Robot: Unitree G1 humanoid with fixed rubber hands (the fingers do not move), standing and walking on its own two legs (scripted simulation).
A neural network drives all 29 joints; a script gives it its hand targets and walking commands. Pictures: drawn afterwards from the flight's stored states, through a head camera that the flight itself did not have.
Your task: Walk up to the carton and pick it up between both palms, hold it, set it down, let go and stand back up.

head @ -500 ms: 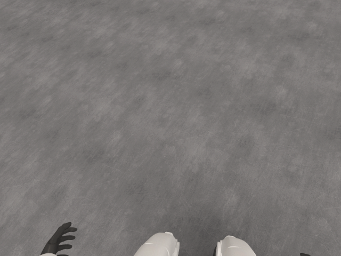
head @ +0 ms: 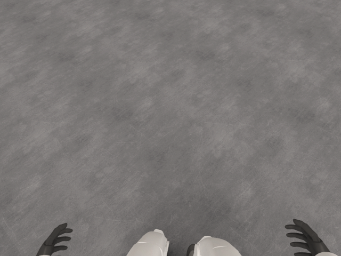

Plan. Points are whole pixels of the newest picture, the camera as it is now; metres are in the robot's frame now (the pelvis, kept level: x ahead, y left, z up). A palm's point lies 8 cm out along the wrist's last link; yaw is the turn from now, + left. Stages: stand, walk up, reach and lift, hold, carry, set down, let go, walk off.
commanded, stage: walk up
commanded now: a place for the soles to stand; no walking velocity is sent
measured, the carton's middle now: out of the picture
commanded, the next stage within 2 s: none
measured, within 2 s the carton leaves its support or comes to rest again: neither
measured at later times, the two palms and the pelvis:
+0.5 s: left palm out of the picture -0.10 +0.44 -0.08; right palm (250, 239) +0.15 -0.15 -0.09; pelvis -0.06 +0.08 +0.00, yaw +26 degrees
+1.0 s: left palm out of the picture -0.22 +0.48 -0.09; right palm (170, 197) +0.24 +0.04 -0.09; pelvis -0.05 +0.16 -0.01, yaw +47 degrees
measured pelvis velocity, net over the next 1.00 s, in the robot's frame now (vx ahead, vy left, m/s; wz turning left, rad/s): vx -0.05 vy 0.16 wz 0.82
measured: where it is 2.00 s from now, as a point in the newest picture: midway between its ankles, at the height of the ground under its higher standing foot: outside the picture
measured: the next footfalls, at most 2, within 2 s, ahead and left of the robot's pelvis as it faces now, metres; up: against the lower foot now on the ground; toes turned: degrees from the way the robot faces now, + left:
left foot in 0.42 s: -0.08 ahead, +0.25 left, +0.00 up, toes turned +19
right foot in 0.62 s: +0.03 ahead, +0.04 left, +0.00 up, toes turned +25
